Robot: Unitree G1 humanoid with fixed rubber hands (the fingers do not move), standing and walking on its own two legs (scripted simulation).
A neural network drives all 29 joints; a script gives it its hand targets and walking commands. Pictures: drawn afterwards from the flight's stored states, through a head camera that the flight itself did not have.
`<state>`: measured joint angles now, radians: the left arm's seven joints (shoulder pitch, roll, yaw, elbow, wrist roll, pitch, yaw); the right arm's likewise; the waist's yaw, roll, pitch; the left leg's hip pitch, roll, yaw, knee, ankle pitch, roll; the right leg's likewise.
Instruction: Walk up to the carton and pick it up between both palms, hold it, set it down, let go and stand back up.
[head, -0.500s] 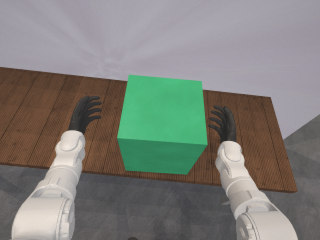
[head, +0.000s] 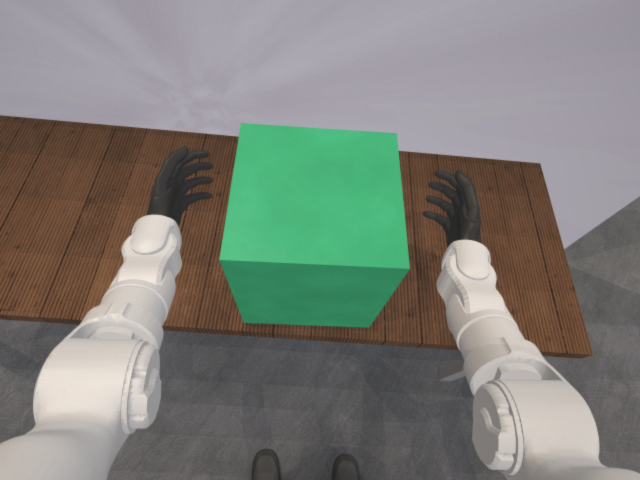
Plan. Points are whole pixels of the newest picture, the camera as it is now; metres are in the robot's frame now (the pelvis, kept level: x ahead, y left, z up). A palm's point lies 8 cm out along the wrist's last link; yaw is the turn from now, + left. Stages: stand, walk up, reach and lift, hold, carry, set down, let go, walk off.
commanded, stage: reach and lift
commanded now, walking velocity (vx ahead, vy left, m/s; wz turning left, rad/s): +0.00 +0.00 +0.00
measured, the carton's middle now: (312, 237) +0.46 +0.01 -0.07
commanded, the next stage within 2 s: none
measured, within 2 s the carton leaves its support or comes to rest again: neither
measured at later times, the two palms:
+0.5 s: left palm (186, 218) +0.46 +0.19 -0.03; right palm (447, 242) +0.43 -0.17 -0.02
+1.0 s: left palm (200, 223) +0.45 +0.17 -0.03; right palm (422, 247) +0.43 -0.14 -0.02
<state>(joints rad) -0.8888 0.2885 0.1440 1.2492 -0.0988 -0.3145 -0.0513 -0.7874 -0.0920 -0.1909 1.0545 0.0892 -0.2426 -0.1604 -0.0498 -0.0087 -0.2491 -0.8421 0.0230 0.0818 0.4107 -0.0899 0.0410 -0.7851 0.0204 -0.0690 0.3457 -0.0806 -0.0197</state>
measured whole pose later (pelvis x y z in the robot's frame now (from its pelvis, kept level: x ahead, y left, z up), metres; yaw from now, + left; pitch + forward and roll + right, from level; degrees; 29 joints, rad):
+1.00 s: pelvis +0.00 +0.01 -0.01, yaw +1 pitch +36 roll -2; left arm -0.90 0.13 0.35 1.19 0.19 -0.38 -0.01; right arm -0.77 0.06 -0.45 0.98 -0.27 -0.38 -0.14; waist -0.05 0.01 -0.26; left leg -0.95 0.00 0.07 0.36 -0.05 0.06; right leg -0.89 0.00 -0.08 0.30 -0.04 -0.01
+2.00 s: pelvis +0.02 +0.00 +0.01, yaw +5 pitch +30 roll -2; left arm -0.76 -0.02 0.64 1.06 0.50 -0.45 -0.02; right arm -0.62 0.22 -0.73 0.85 -0.67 -0.51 -0.10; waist -0.05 0.01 -0.18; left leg -0.75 -0.01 0.01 0.24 -0.02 0.03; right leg -0.66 0.01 -0.14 0.17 -0.03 -0.02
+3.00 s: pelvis +0.02 +0.00 +0.01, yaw +4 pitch +32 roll -2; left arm -0.77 0.04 0.49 1.16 0.36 -0.44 0.01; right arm -0.60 0.17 -0.62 0.96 -0.54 -0.52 -0.16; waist -0.07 -0.02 -0.25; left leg -0.81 0.00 0.01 0.29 -0.03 0.03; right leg -0.72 0.01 -0.13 0.20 -0.04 -0.03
